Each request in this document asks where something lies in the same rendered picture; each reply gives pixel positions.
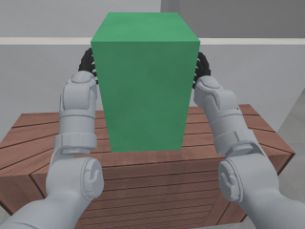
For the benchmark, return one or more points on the robot right upper arm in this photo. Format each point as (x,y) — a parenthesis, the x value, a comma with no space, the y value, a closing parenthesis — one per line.
(251,182)

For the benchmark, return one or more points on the robot right forearm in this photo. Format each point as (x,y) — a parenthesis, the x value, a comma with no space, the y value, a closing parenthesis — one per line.
(231,134)

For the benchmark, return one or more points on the robot left upper arm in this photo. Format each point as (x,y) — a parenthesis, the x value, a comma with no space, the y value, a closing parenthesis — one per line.
(72,184)

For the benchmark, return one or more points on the left robot hand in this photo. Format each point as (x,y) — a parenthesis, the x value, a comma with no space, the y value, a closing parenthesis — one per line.
(86,63)

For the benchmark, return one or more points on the pedestal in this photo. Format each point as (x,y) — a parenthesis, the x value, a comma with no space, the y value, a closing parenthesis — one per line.
(166,189)

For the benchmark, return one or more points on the carton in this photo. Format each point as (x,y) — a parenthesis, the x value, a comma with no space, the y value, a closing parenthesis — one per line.
(145,65)

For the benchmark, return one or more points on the robot left forearm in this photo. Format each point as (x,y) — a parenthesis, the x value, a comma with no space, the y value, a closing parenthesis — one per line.
(77,111)

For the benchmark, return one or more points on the right robot hand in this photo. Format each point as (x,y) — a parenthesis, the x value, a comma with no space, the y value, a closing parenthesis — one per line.
(203,68)

